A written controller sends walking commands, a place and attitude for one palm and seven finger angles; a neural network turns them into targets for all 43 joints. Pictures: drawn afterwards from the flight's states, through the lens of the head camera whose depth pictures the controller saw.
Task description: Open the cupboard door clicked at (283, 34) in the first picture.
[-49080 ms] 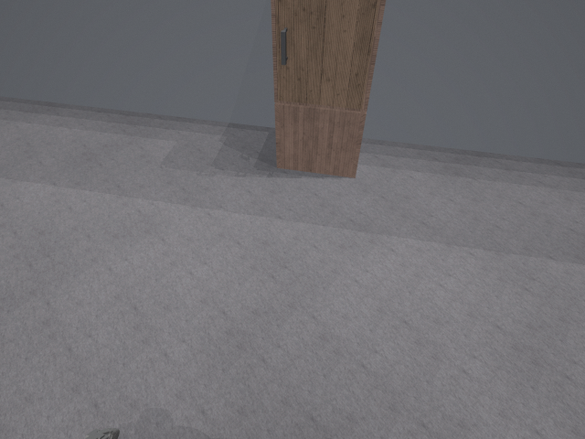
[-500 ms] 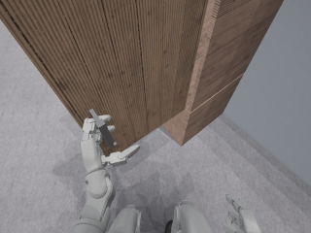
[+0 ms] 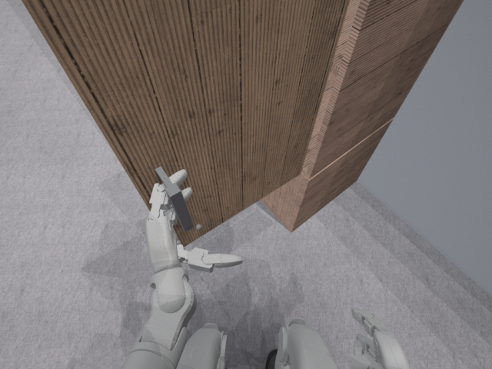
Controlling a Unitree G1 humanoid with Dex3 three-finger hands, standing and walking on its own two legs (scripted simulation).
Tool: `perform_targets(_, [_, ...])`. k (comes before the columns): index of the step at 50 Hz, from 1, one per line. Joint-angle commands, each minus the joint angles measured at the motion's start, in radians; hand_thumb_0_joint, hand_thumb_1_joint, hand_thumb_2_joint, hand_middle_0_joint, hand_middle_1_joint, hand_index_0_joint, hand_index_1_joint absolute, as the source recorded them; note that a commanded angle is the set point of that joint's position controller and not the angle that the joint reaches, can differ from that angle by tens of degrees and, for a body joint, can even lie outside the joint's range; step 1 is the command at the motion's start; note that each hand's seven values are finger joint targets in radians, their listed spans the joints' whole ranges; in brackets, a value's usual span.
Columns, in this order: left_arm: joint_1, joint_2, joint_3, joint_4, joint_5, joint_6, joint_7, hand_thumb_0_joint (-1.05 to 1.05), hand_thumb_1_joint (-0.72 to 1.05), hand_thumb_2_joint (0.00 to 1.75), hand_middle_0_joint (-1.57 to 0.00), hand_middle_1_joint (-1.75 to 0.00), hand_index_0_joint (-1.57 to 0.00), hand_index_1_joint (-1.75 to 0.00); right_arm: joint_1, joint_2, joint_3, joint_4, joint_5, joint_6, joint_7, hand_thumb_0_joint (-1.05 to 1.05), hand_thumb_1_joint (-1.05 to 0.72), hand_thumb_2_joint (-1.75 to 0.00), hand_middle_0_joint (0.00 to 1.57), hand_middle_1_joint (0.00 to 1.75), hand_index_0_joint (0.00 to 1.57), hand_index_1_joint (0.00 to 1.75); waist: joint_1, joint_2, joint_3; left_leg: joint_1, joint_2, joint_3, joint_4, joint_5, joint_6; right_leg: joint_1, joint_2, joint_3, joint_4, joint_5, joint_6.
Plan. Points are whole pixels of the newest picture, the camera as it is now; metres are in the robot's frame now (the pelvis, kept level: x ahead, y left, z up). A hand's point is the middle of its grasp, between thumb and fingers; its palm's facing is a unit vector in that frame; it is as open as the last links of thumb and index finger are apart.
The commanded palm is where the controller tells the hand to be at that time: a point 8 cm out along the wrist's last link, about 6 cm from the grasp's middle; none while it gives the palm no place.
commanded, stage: slide the hand sideways off the handle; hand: left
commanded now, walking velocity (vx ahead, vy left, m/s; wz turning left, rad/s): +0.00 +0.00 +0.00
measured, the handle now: (175, 201) +0.38 +0.14 +0.02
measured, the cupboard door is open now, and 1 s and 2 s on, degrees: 87 89 89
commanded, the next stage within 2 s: draw the hand back to the body in 1.16 s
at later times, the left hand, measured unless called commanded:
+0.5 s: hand (180, 261) +0.28 +0.12 +0.01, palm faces -0.12 -0.99 -0.01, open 16.3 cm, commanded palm +0.26 +0.17 +0.02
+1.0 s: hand (143, 286) +0.24 +0.16 +0.01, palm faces -0.09 -1.00 -0.03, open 16.3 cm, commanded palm +0.22 +0.22 +0.02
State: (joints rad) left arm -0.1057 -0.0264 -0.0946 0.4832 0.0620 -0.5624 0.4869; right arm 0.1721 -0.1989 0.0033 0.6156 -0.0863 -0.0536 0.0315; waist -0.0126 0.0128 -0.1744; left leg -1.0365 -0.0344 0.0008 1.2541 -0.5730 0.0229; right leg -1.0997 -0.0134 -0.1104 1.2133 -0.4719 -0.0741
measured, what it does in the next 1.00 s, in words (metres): stands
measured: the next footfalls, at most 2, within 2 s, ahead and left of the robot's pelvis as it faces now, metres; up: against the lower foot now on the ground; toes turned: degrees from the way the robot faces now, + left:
none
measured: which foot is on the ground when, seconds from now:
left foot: down 0.00-1.00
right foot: down 0.00-1.00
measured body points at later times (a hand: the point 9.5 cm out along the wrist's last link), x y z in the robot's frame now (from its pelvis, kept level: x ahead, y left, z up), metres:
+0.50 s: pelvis +0.00 +0.02 -0.01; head +0.09 +0.03 +0.43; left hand +0.28 +0.17 +0.02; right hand +0.19 -0.21 -0.10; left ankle +0.01 +0.11 -0.63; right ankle +0.06 -0.08 -0.63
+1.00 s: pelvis +0.01 +0.01 -0.02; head +0.11 +0.02 +0.42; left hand +0.24 +0.22 +0.02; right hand +0.21 -0.22 -0.10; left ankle +0.01 +0.11 -0.63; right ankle +0.06 -0.08 -0.63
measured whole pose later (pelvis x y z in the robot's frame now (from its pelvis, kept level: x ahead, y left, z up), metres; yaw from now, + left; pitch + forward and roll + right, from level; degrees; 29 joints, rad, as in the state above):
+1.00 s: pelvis +0.01 +0.01 -0.02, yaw -1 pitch +21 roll -2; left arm 0.37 0.21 0.04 -0.03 -0.20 -0.44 -0.21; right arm 0.20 -0.23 0.02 0.44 0.01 -0.07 -0.02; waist 0.01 0.01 -0.19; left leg -1.09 -0.03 -0.01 1.37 -0.65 0.04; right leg -1.14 -0.01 -0.12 1.30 -0.53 -0.06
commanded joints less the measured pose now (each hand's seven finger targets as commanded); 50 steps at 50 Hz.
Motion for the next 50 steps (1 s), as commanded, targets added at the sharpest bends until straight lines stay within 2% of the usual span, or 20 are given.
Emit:
perform_targets(1, [-0.275,0.140,-0.117,-0.292,0.080,-0.100,-0.325,0.00,-0.50,0.30,-0.15,-0.30,-0.15,-0.30,0.028,-0.145,-0.048,-0.141,0.021,-0.033,-0.019,0.00,-0.90,-0.90,0.20,0.30,0.20,0.30,-0.069,-0.004,-0.384,0.087,-0.004,-0.037,-0.138,0.193,0.006,0.362,-0.011,0.135,-0.145,0.242,0.024])
perform_targets(3, [-0.245,0.125,-0.149,-0.297,0.015,-0.084,-0.472,0.00,-0.50,0.30,-0.15,-0.30,-0.15,-0.30,0.028,-0.148,-0.047,-0.157,0.045,-0.036,-0.025,0.00,-0.90,-0.90,0.20,0.30,0.20,0.30,-0.078,-0.005,-0.362,0.115,-0.002,-0.048,-0.142,0.180,0.006,0.336,-0.008,0.132,-0.157,0.215,0.026])
perform_targets(5, [-0.237,0.087,-0.160,-0.331,-0.110,-0.038,-0.595,0.00,-0.50,0.30,-0.15,-0.30,-0.15,-0.30,0.019,-0.149,-0.039,-0.187,0.077,-0.043,-0.033,0.00,-0.90,-0.90,0.20,0.30,0.20,0.30,-0.083,0.003,-0.333,0.125,-0.003,-0.058,-0.163,0.156,0.008,0.333,-0.005,0.125,-0.182,0.163,0.028])
perform_targets(6, [-0.210,0.071,-0.149,-0.354,-0.168,-0.015,-0.621,0.00,-0.50,0.30,-0.15,-0.30,-0.15,-0.30,0.014,-0.151,-0.035,-0.206,0.089,-0.048,-0.037,0.00,-0.90,-0.90,0.20,0.30,0.20,0.30,-0.071,0.014,-0.323,0.144,-0.005,-0.066,-0.178,0.172,0.007,0.327,-0.001,0.116,-0.183,0.152,0.023])
perform_targets(8, [-0.117,0.073,-0.102,-0.344,-0.220,0.024,-0.625,0.00,-0.50,0.30,-0.15,-0.30,-0.15,-0.30,0.012,-0.157,-0.036,-0.217,0.099,-0.050,-0.040,0.00,-0.90,-0.90,0.20,0.30,0.20,0.30,-0.050,-0.035,-0.302,0.137,0.000,-0.073,-0.189,0.166,0.003,0.299,0.003,0.092,-0.177,0.119,0.030])
perform_targets(9, [-0.102,0.091,-0.079,-0.356,-0.225,0.032,-0.613,0.00,-0.50,0.30,-0.15,-0.30,-0.15,-0.30,0.012,-0.160,-0.037,-0.222,0.100,-0.051,-0.040,0.00,-0.90,-0.90,0.20,0.30,0.20,0.30,-0.045,-0.056,-0.292,0.122,0.000,-0.073,-0.186,0.161,0.003,0.294,0.004,0.090,-0.173,0.105,0.032])
perform_targets(12, [-0.023,0.151,-0.015,-0.401,-0.190,0.027,-0.557,0.00,-0.50,0.30,-0.15,-0.30,-0.15,-0.30,0.008,-0.160,-0.039,-0.244,0.088,-0.052,-0.029,0.00,-0.90,-0.90,0.20,0.30,0.20,0.30,-0.003,-0.015,-0.311,0.110,-0.005,-0.066,-0.176,0.186,-0.005,0.276,0.003,0.085,-0.135,0.107,0.024])
perform_targets(14, [0.009,0.152,-0.008,-0.410,-0.167,0.020,-0.533,0.00,-0.50,0.30,-0.15,-0.30,-0.15,-0.30,0.013,-0.158,-0.041,-0.252,0.082,-0.048,-0.022,0.00,-0.90,-0.90,0.20,0.30,0.20,0.30,-0.008,-0.057,-0.299,0.092,-0.003,-0.065,-0.165,0.180,-0.005,0.269,0.005,0.085,-0.127,0.103,0.027])
perform_targets(16, [0.041,0.194,0.021,-0.430,-0.147,0.017,-0.517,0.00,-0.50,0.30,-0.15,-0.30,-0.15,-0.30,0.009,-0.161,-0.040,-0.267,0.078,-0.043,-0.018,0.00,-0.90,-0.90,0.20,0.30,0.20,0.30,0.007,-0.025,-0.291,0.079,-0.004,-0.071,-0.166,0.176,-0.008,0.256,0.009,0.083,-0.113,0.087,0.019])
perform_targets(19, [0.079,0.193,0.026,-0.468,-0.140,0.019,-0.513,0.00,-0.50,0.30,-0.15,-0.30,-0.15,-0.30,0.007,-0.156,-0.042,-0.279,0.079,-0.032,-0.015,0.00,-0.90,-0.90,0.20,0.30,0.20,0.30,0.007,-0.026,-0.296,0.085,-0.003,-0.065,-0.158,0.170,-0.010,0.252,0.012,0.089,-0.110,0.090,0.023])
perform_targets(22, [0.135,0.220,0.055,-0.533,-0.151,0.024,-0.526,0.00,-0.50,0.30,-0.15,-0.30,-0.15,-0.30,-0.001,-0.154,-0.042,-0.293,0.081,-0.026,-0.021,0.00,-0.90,-0.90,0.20,0.30,0.20,0.30,0.021,-0.003,-0.324,0.094,-0.004,-0.063,-0.152,0.201,-0.012,0.269,0.015,0.092,-0.101,0.117,0.022])
perform_targets(26, [0.172,0.187,0.010,-0.600,-0.175,0.034,-0.556,0.00,-0.50,0.30,-0.15,-0.30,-0.15,-0.30,0.001,-0.154,-0.038,-0.303,0.087,-0.031,-0.029,0.00,-0.90,-0.90,0.20,0.30,0.20,0.30,-0.008,0.006,-0.301,0.117,0.003,-0.087,-0.152,0.229,-0.016,0.233,0.020,0.071,-0.090,0.129,0.023])
perform_targets(30, [0.247,0.214,0.046,-0.606,-0.190,0.044,-0.583,0.00,-0.50,0.30,-0.15,-0.30,-0.15,-0.30,0.010,-0.154,-0.040,-0.297,0.088,-0.039,-0.037,0.00,-0.90,-0.90,0.20,0.30,0.20,0.30,-0.005,-0.026,-0.292,0.090,0.003,-0.081,-0.136,0.211,-0.017,0.237,0.021,0.073,-0.089,0.125,0.028])
perform_targets(32, [0.265,0.232,0.056,-0.642,-0.194,0.045,-0.597,0.00,-0.50,0.30,-0.15,-0.30,-0.15,-0.30,0.004,-0.154,-0.038,-0.303,0.088,-0.044,-0.041,0.00,-0.90,-0.90,0.20,0.30,0.20,0.30,0.005,0.013,-0.313,0.098,0.001,-0.081,-0.132,0.236,-0.019,0.236,0.021,0.073,-0.076,0.138,0.025])
perform_targets(34, [0.299,0.238,0.064,-0.646,-0.200,0.053,-0.610,0.00,-0.50,0.30,-0.15,-0.30,-0.15,-0.30,0.011,-0.155,-0.040,-0.305,0.091,-0.046,-0.045,0.00,-0.90,-0.90,0.20,0.30,0.20,0.30,0.000,-0.009,-0.300,0.096,0.003,-0.081,-0.127,0.246,-0.021,0.234,0.021,0.071,-0.076,0.151,0.027])
perform_targets(35, [0.299,0.237,0.067,-0.662,-0.209,0.054,-0.618,0.00,-0.50,0.30,-0.15,-0.30,-0.15,-0.30,0.008,-0.154,-0.040,-0.306,0.090,-0.049,-0.046,0.00,-0.90,-0.90,0.20,0.30,0.20,0.30,0.000,0.006,-0.309,0.092,0.001,-0.076,-0.120,0.243,-0.019,0.238,0.021,0.076,-0.078,0.154,0.028])
perform_targets(37, [0.346,0.274,0.110,-0.672,-0.219,0.058,-0.630,0.00,-0.50,0.30,-0.15,-0.30,-0.15,-0.30,0.010,-0.157,-0.041,-0.308,0.091,-0.052,-0.051,0.00,-0.90,-0.90,0.20,0.30,0.20,0.30,0.012,-0.010,-0.314,0.083,0.001,-0.077,-0.117,0.262,-0.021,0.254,0.024,0.076,-0.070,0.169,0.025])
perform_targets(41, [0.428,0.298,0.146,-0.695,-0.244,0.066,-0.658,0.00,-0.50,0.30,-0.15,-0.30,-0.15,-0.30,0.010,-0.155,-0.042,-0.322,0.095,-0.055,-0.057,0.00,-0.90,-0.90,0.20,0.30,0.20,0.30,0.017,-0.012,-0.308,0.058,-0.001,-0.070,-0.109,0.271,-0.017,0.278,0.026,0.080,-0.071,0.183,0.024])
perform_targets(44, [0.427,0.292,0.147,-0.713,-0.258,0.064,-0.679,0.00,-0.50,0.30,-0.15,-0.30,-0.15,-0.30,0.010,-0.154,-0.043,-0.320,0.097,-0.062,-0.062,0.00,-0.90,-0.90,0.20,0.30,0.20,0.30,0.000,-0.009,-0.285,0.046,0.001,-0.064,-0.093,0.240,-0.015,0.254,0.025,0.085,-0.077,0.160,0.030])
perform_targets(50, [0.475,0.335,0.207,-0.732,-0.296,0.055,-0.724,0.00,-0.50,0.30,-0.15,-0.30,-0.15,-0.30,0.010,-0.157,-0.046,-0.319,0.101,-0.079,-0.075,0.00,-0.90,-0.90,0.20,0.30,0.20,0.30,0.009,0.007,-0.297,0.020,0.001,-0.056,-0.075,0.224,-0.012,0.271,0.026,0.104,-0.083,0.137,0.030])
